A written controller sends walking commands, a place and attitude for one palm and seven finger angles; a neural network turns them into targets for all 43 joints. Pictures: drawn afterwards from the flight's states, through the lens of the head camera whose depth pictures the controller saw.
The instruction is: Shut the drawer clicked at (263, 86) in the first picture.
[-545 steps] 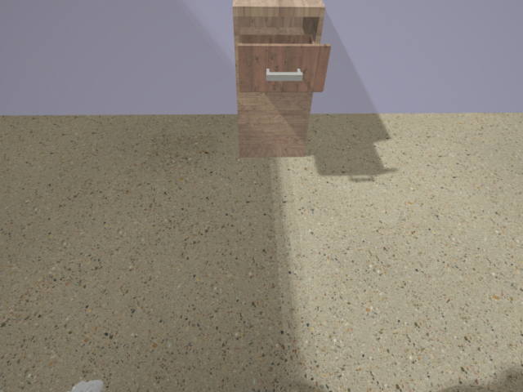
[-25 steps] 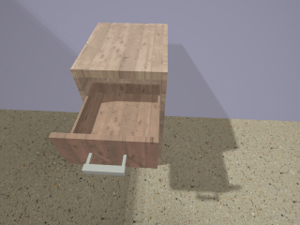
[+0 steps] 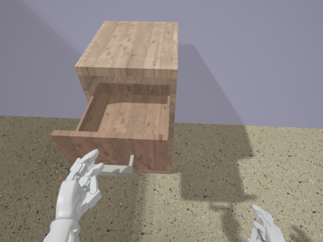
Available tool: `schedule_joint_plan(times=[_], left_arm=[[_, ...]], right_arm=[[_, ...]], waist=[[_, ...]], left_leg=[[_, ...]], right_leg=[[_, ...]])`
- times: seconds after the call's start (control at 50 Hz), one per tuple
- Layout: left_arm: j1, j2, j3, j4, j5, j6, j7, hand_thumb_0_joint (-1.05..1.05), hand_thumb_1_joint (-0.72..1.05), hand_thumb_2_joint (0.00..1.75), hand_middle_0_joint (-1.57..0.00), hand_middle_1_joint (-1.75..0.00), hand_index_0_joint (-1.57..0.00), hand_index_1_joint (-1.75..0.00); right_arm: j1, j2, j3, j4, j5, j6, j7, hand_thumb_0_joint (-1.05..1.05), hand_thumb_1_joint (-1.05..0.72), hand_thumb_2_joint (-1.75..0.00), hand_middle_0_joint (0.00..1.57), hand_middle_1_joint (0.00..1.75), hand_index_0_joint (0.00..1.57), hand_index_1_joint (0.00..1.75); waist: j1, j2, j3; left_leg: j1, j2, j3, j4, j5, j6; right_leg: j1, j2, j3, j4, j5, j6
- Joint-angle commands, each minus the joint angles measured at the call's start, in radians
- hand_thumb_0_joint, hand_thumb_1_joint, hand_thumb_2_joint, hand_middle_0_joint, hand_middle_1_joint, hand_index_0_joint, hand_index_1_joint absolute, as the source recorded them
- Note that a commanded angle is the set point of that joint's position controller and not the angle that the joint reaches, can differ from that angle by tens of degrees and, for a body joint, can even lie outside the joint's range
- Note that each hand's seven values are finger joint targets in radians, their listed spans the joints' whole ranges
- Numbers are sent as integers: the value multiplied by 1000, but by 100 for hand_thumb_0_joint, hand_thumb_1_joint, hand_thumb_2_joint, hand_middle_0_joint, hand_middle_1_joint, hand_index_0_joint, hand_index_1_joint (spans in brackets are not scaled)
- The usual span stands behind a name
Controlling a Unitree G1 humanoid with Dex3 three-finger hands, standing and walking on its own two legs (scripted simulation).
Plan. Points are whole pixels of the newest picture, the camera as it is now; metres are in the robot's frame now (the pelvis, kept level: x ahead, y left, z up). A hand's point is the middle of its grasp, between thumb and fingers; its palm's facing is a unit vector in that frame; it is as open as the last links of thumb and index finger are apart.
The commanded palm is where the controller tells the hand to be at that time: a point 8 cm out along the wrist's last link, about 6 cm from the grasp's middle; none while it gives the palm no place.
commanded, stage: raise the hand and make a fist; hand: left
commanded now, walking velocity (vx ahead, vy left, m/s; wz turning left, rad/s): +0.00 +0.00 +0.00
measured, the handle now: (111, 163) +0.36 +0.17 -0.06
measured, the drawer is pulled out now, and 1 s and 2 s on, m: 0.30 0.30 0.30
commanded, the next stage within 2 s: bring the fist close to the handle in 1.64 s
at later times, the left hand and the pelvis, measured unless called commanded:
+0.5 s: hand (113, 214) +0.20 +0.12 -0.01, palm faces -0.20 -0.98 +0.00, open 4.2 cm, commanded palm +0.16 +0.21 +0.00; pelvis -0.02 +0.01 -0.06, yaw +1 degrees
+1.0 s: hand (94, 214) +0.19 +0.15 +0.03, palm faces +0.02 -1.00 -0.01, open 3.1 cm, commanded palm +0.15 +0.19 +0.03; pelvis +0.02 +0.02 -0.05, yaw +1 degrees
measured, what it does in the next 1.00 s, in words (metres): stands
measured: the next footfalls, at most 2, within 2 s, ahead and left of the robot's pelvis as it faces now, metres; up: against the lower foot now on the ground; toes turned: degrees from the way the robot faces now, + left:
none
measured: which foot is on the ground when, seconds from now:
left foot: down 0.00-1.00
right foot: down 0.00-1.00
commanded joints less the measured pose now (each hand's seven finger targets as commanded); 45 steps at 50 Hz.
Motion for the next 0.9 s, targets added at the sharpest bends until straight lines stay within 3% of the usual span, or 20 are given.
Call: schedule_joint_plan(times=[0.0, 0.02, 0.04, 0.08, 0.12, 0.16, 0.2, 0.28, 0.34, 0.38, 0.42, 0.46, 0.52, 0.56, 0.58, 0.66, 0.7, 0.78, 0.82, 0.88], left_arm=[[364, 86, 92, -43, -23, -270, -215, 0, 90, 90, -48, -60, -48, -60], [368, 119, 123, -41, -8, -273, -225, 0, 90, 90, -50, -62, -50, -62], [351, 97, 90, -67, 1, -256, -227, 0, 90, 90, -52, -65, -52, -65], [216, 102, 72, -191, -6, -222, -202, 0, 90, 90, -56, -69, -56, -69], [148, 101, 59, -328, -11, -227, -159, 0, 90, 90, -60, -73, -60, -73], [72, 117, 55, -502, 1, -275, -107, 0, 90, 90, -64, -78, -64, -78], [-17, 118, 10, -647, 24, -322, -76, 0, 90, 90, -68, -82, -68, -82], [-49, 45, -142, -603, 42, -321, -129, 0, 90, 90, -76, -91, -76, -91], [80, 74, -131, -446, 41, -169, -188, 0, 90, 90, -82, -97, -82, -97], [201, 126, -51, -327, 51, -24, -197, 0, 90, 90, -86, -101, -86, -101], [225, 133, -13, -432, 31, 79, -179, 0, 90, 90, -90, -106, -90, -106], [227, 119, 25, -539, 0, 129, -125, 0, 90, 90, -94, -110, -94, -110], [271, 96, 73, -624, -27, 73, -17, 0, 90, 90, -100, -117, -100, -117], [278, 80, 36, -653, -3, -10, 16, 0, 90, 90, -104, -121, -104, -121], [260, 97, 27, -665, 19, -53, 24, 0, 90, 90, -106, -123, -106, -123], [312, 24, -136, -645, 59, -159, -42, 0, 90, 90, -114, -132, -114, -132], [314, 12, -186, -652, 60, -151, -87, 0, 90, 90, -118, -136, -118, -136], [378, 127, -79, -689, 81, -77, -85, 0, 90, 90, -126, -145, -126, -145], [421, 100, -78, -754, 81, -51, -52, 0, 90, 90, -130, -149, -130, -149], [409, 68, -76, -793, 66, -31, 1, 0, 90, 90, -136, -156, -136, -156]], right_arm=[[-129, -115, -62, -287, -9, -51, 72, 0, -90, -90, 20, 30, 20, 30], [-154, -113, -65, -312, -2, -35, 73, 0, -90, -90, 20, 30, 20, 30], [-168, -105, -61, -340, 5, -19, 72, 0, -90, -90, 20, 30, 20, 30], [-162, -101, -60, -381, 16, 7, 62, 0, -90, -90, 20, 30, 20, 30], [-142, -86, -55, -416, 15, 9, 48, 0, -90, -90, 20, 30, 20, 30], [-89, -71, -49, -412, 3, 0, 38, 0, -90, -90, 20, 30, 20, 30], [-58, -77, -36, -396, -9, 0, 28, 0, -90, -90, 20, 30, 20, 30], [-47, -97, -10, -354, -3, -28, 21, 0, -90, -90, 20, 30, 20, 30], [-42, -104, -10, -365, 13, -16, 9, 0, -90, -90, 20, 30, 20, 30], [-75, -100, -16, -386, 32, 20, 1, 0, -90, -90, 20, 30, 20, 30], [-108, -83, -11, -439, 41, 52, -3, 0, -90, -90, 20, 30, 20, 30], [-127, -60, -5, -460, 41, 70, -10, 0, -90, -90, 20, 30, 20, 30], [-106, -29, -6, -431, 28, 70, -13, 0, -90, -90, 20, 30, 20, 30], [-82, -29, -8, -412, 14, 55, -2, 0, -90, -90, 20, 30, 20, 30], [-77, -34, -8, -403, 5, 49, 2, 0, -90, -90, 20, 30, 20, 30], [-56, -64, -14, -391, 2, 17, 28, 0, -90, -90, 20, 30, 20, 30], [-37, -79, -21, -400, 8, 12, 27, 0, -90, -90, 20, 30, 20, 30], [-41, -82, -33, -432, 16, 44, 14, 0, -90, -90, 20, 30, 20, 30], [-38, -62, -32, -464, 17, 71, 15, 0, -90, -90, 20, 30, 20, 30], [-30, -48, -26, -478, 16, 97, 14, 0, -90, -90, 20, 30, 20, 30]], waist=[[93, -56, -54], [104, -30, -53], [101, -40, -52], [79, -51, -49], [66, 19, -101], [47, 114, -196], [3, 125, -259], [-67, 98, -215], [-48, -15, -183], [8, -98, -187], [58, -86, -256], [78, -91, -289], [91, -91, -285], [72, -54, -250], [60, -43, -241], [1, 44, -184], [-23, 8, -189], [18, 5, -230], [44, 56, -252], [44, 47, -234]], left_leg=[[-285, -45, -1, 90, 55, -21], [-333, -49, 11, 116, 42, -12], [-375, -53, 17, 135, 20, -2], [-429, -52, 11, 165, -48, 8], [-438, -41, -4, 190, -77, 14], [-386, -25, -30, 222, -20, 18], [-354, -10, -55, 263, 18, 25], [-367, 9, -98, 308, 40, 31], [-453, 2, -102, 282, -43, 27], [-486, -7, -92, 241, -51, 23], [-455, -22, -79, 193, -15, 19], [-428, -23, -71, 173, 26, 17], [-391, -10, -73, 171, 127, 10], [-392, -3, -71, 183, 142, 10], [-400, -2, -75, 196, 150, 11], [-366, 6, -80, 224, 110, 14], [-363, 7, -86, 233, 97, 21], [-350, 3, -89, 209, 130, 18], [-305, 5, -87, 194, 224, 12], [-274, 10, -88, 193, 306, 6]], right_leg=[[83, -16, 88, 1, -75, -19], [46, -14, 88, 31, -72, -22], [18, -12, 94, 48, -92, -18], [-45, -13, 119, 51, -201, -11], [-79, -10, 141, 69, -274, -10], [-102, 5, 118, 133, -190, -16], [-156, 19, 93, 188, -123, -15], [-244, 25, 59, 219, -85, -7], [-187, 20, 62, 168, -177, 8], [-107, 17, 71, 131, -219, 10], [-8, 4, 68, 119, -188, 12], [38, 6, 51, 124, -135, 15], [71, 19, 29, 150, 15, 4], [9, 22, 18, 172, 36, 2], [-14, 21, 17, 188, 41, -1], [-135, 18, 3, 197, -22, 0], [-135, 17, 11, 184, -30, 5], [-72, 18, 8, 188, -1, 1], [-51, 20, -9, 207, 64, -2], [-42, 29, -18, 202, 133, -1]])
